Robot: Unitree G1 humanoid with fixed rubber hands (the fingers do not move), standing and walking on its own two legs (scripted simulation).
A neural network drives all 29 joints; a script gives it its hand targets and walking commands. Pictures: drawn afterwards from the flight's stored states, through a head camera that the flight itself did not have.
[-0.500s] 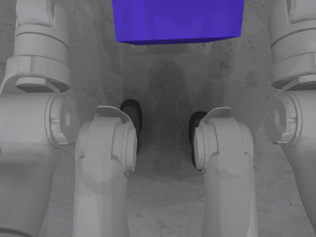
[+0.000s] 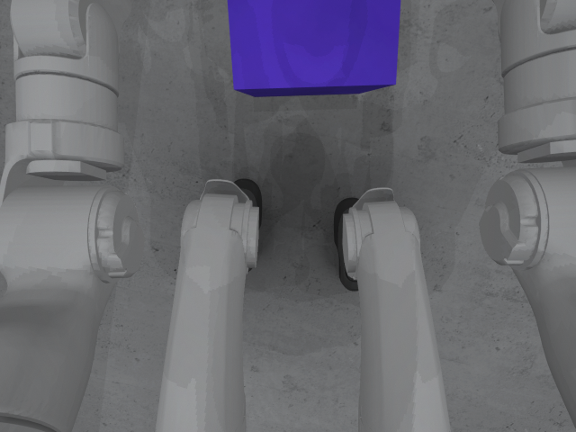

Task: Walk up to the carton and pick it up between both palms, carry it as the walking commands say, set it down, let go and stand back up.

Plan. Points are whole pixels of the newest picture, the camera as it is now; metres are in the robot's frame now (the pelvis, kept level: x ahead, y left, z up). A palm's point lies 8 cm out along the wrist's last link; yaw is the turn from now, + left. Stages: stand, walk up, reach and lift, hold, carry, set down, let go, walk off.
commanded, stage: set down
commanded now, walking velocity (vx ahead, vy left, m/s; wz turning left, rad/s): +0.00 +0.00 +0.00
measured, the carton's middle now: (308, 17) +0.55 +0.01 -0.37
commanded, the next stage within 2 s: let go in 0.58 s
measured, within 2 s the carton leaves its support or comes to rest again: neither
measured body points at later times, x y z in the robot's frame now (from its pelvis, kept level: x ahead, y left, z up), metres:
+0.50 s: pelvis +0.01 +0.00 +0.13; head +0.36 +0.01 +0.39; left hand +0.57 +0.21 +0.02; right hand +0.61 -0.14 +0.02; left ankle +0.14 +0.12 -0.46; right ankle +0.11 -0.12 -0.46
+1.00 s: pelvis +0.08 +0.00 +0.21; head +0.35 +0.01 +0.57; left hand +0.49 +0.25 +0.09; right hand +0.51 -0.20 +0.08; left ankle +0.14 +0.13 -0.46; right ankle +0.11 -0.12 -0.46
